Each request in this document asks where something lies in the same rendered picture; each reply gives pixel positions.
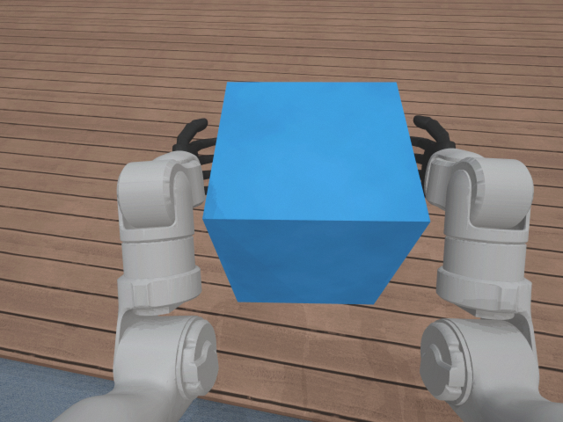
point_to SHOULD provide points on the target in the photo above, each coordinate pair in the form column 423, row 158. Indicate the left robot forearm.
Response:
column 156, row 219

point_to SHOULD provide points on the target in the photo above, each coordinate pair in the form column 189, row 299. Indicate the right robot forearm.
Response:
column 487, row 218

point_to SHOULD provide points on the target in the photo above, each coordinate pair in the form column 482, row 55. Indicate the left robot upper arm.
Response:
column 162, row 364

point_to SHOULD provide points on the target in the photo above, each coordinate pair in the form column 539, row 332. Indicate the carton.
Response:
column 314, row 193

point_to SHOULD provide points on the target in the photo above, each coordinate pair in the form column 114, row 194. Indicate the right robot upper arm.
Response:
column 485, row 370

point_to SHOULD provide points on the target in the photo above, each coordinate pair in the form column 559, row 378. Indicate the robot left hand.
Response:
column 184, row 144

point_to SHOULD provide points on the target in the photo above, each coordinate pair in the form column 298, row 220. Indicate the robot right hand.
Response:
column 438, row 133

